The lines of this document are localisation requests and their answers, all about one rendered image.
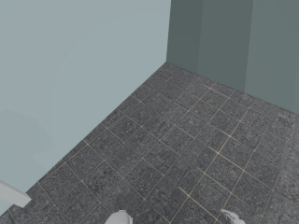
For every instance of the panel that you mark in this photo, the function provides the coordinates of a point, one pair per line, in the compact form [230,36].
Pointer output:
[13,195]

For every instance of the robot left thigh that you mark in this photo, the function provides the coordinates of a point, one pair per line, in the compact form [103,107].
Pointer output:
[119,218]

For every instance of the robot right hand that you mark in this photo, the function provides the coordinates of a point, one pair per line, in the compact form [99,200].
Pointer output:
[231,217]

